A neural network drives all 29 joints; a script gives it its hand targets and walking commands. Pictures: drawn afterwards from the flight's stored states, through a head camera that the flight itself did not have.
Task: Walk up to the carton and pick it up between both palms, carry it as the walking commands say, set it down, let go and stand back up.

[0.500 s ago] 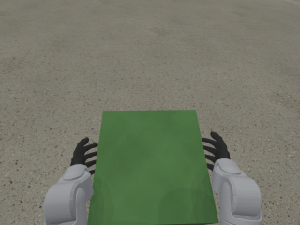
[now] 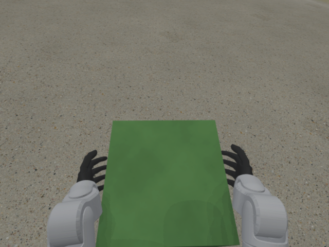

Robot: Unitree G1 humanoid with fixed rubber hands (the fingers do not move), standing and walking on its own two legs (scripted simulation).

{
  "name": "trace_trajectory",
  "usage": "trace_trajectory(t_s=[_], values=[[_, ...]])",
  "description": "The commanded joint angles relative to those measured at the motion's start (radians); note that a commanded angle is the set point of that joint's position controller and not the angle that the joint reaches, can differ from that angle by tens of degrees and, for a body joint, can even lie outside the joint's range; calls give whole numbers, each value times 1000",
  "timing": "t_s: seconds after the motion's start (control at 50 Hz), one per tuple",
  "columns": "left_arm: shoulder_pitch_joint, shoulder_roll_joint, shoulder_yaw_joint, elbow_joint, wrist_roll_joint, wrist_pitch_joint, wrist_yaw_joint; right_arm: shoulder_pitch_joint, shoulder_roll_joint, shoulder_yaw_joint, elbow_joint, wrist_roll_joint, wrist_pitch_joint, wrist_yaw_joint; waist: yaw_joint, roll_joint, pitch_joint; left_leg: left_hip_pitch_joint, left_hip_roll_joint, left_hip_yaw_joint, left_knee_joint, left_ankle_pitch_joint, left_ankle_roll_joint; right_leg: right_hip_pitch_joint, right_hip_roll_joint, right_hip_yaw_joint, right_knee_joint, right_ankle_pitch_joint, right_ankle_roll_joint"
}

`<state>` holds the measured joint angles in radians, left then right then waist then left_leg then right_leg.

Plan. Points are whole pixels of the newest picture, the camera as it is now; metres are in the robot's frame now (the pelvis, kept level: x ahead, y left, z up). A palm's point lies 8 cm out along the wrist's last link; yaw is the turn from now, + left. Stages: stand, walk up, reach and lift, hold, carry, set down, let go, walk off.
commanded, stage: carry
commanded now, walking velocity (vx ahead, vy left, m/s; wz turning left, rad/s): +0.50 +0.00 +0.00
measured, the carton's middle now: (164, 187) +0.30 -0.01 +0.00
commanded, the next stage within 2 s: none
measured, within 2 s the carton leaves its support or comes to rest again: neither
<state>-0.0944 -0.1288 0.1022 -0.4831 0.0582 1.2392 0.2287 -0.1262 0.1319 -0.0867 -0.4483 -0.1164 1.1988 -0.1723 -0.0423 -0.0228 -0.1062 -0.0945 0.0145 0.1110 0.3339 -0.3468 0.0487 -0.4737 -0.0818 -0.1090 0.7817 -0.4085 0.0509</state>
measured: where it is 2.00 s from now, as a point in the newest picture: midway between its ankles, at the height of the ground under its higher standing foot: (150, 172)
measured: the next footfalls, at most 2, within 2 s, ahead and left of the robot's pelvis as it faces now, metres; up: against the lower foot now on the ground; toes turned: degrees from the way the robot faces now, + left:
right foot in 0.08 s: +0.16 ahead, -0.15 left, +0.00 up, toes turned -7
left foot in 0.32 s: +0.26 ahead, +0.11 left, +0.00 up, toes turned +4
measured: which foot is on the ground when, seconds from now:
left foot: down 0.00-0.10, up 0.12-0.30, down 0.32-0.68, up 0.70-0.88, down 0.90-1.00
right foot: up 0.00-0.06, down 0.08-0.34, up 0.36-0.64, down 0.66-0.92, up 0.94-1.00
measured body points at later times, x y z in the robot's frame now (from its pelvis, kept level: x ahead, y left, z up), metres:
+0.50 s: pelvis +0.28 +0.02 +0.00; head +0.29 +0.05 +0.45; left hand +0.55 +0.19 +0.08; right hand +0.55 -0.14 +0.10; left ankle +0.22 +0.11 -0.74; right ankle +0.18 -0.11 -0.67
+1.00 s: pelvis +0.55 +0.03 -0.01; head +0.56 +0.04 +0.44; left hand +0.81 +0.20 +0.07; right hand +0.83 -0.13 +0.09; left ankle +0.55 +0.12 -0.74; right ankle +0.41 -0.09 -0.68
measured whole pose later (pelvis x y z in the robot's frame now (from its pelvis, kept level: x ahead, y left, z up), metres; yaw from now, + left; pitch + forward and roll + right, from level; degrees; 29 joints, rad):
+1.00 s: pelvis +0.55 +0.03 -0.01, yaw -1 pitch +6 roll -1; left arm -0.08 -0.13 0.10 -0.48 0.04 1.23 0.23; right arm -0.11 0.13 -0.09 -0.46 -0.11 1.21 -0.18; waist 0.03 -0.01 -0.11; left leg -0.37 0.01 0.09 0.53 -0.27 0.05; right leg -0.32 -0.08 -0.13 0.91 -0.40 0.04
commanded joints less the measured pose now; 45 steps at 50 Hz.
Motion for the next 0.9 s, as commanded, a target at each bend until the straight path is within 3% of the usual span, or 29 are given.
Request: trace_trajectory(t_s=[0.0,0.04,0.06,0.08,0.1,0.12,0.16,0.22,0.26,0.28,0.3,0.32,0.34,0.36,0.38,0.4,0.54,0.58,0.6,0.62,0.64,0.66,0.68,0.7,0.74,0.8,0.84,0.86,0.88], values=[[-468,-957,-752,-218,-337,-48,-252,-330,976,677,-173,451,-12,261,15,248,-192,409,207,-60,31,1108,77,-128,106,-134,-232,178,-13],[-472,-963,-734,-211,-338,-42,-249,-344,980,684,-172,454,-5,256,41,184,-321,221,145,73,246,1111,10,341,143,-187,-421,363,-42],[-438,-965,-725,-209,-346,-40,-250,-349,969,686,-179,451,-4,252,77,146,-421,-21,116,97,458,982,-31,687,62,-99,-426,407,-82],[-390,-956,-707,-182,-345,-40,-250,-359,948,688,-175,451,4,250,105,-53,-485,-334,59,84,690,539,-54,949,-168,191,-355,598,-161],[-402,-947,-711,-164,-349,-37,-252,-352,928,693,-186,441,8,247,93,-327,-431,-715,-85,42,940,-174,-88,1114,-392,536,-338,1122,-306],[-411,-949,-712,-162,-357,-36,-257,-376,951,698,-177,451,9,240,98,-277,-417,-767,-38,-65,1005,-223,-76,1086,-403,503,-303,1153,-325],[-416,-989,-721,-139,-359,-34,-271,-372,969,685,-162,433,4,244,95,-107,-305,-799,57,-153,794,-166,-57,942,-345,387,-396,829,-221],[-518,-974,-748,-195,-390,-46,-286,-356,988,676,-124,410,-9,240,76,-142,-210,-529,75,-93,339,-94,-62,617,-287,224,-513,488,-169],[-491,-950,-749,-171,-397,-42,-288,-336,960,652,-104,396,-9,232,64,-157,-231,-259,5,7,46,78,-49,479,-214,69,-470,385,-112],[-479,-949,-761,-179,-403,-44,-289,-331,962,653,-112,399,-8,233,50,-143,-265,-96,-17,55,-50,216,-49,418,-175,6,-395,353,-78],[-463,-954,-770,-169,-399,-42,-286,-313,954,640,-110,403,-14,229,37,-35,-371,138,3,39,-14,252,-51,328,-108,-60,-236,393,-40],[-505,-958,-793,-209,-408,-37,-279,-292,945,614,-109,402,-16,225,12,185,-381,319,185,-284,-71,249,0,68,-26,-69,28,177,9],[-543,-937,-806,-229,-406,-31,-281,-266,919,591,-83,389,-14,224,19,419,-354,461,377,-606,-25,623,121,-242,65,-47,266,-107,41],[-514,-924,-784,-183,-399,-35,-281,-306,921,621,-101,399,-13,223,22,279,-344,487,375,-539,49,774,162,-308,25,66,343,-127,6],[-498,-943,-790,-178,-406,-41,-282,-316,944,635,-106,394,-12,227,17,172,-320,501,355,-457,73,881,159,-343,16,72,333,-111,0],[-485,-945,-783,-174,-407,-44,-281,-307,955,637,-106,400,-14,228,11,156,-288,530,328,-415,66,954,148,-394,15,66,272,-94,2],[-465,-959,-752,-191,-353,-59,-255,-310,984,655,-154,448,-22,248,-1,232,-231,553,267,-207,19,1098,116,-285,77,-58,-122,57,-1],[-448,-968,-744,-186,-341,-55,-254,-357,981,683,-202,462,-24,253,8,256,-219,484,219,-102,70,1198,81,-147,125,-136,-266,132,0],[-443,-966,-738,-188,-341,-54,-253,-369,982,690,-208,461,-22,252,27,231,-283,372,173,-21,154,1182,45,89,144,-163,-384,228,-16],[-459,-975,-738,-197,-349,-50,-252,-350,982,683,-196,455,-17,250,43,189,-373,197,134,57,314,1070,-5,429,127,-161,-476,382,-37],[-427,-980,-730,-198,-355,-52,-253,-381,978,693,-208,463,-20,248,83,129,-448,-113,106,54,463,853,-38,778,17,-48,-428,423,-90],[-399,-976,-714,-183,-352,-52,-254,-392,967,708,-220,467,-13,248,97,-130,-482,-446,33,71,720,296,-72,1020,-252,284,-382,734,-177],[-379,-954,-696,-152,-341,-48,-252,-406,948,719,-221,466,-4,245,97,-329,-422,-725,-64,5,910,-214,-89,1111,-383,474,-333,1171,-288],[-390,-952,-703,-156,-352,-46,-257,-384,958,709,-193,458,-4,238,96,-237,-403,-764,-16,-61,921,-209,-77,1073,-385,423,-324,1113,-279],[-412,-981,-713,-142,-356,-41,-268,-386,968,697,-178,446,-5,240,94,-89,-285,-806,62,-133,715,-162,-61,943,-337,355,-426,783,-212],[-504,-956,-738,-186,-391,-50,-281,-359,975,685,-135,417,-11,232,74,-153,-195,-554,64,-66,319,-64,-66,675,-271,192,-511,570,-171],[-464,-930,-736,-160,-391,-44,-283,-346,952,669,-122,407,-9,225,66,-178,-214,-306,4,5,74,92,-53,536,-220,67,-472,510,-114],[-462,-933,-747,-162,-400,-44,-283,-340,957,660,-123,406,-10,222,50,-144,-250,-141,-24,61,-45,232,-52,486,-176,-9,-382,502,-75],[-458,-937,-755,-157,-401,-43,-283,-328,958,655,-114,414,-11,220,37,-47,-359,114,-5,51,-39,277,-58,403,-107,-70,-206,552,-42]])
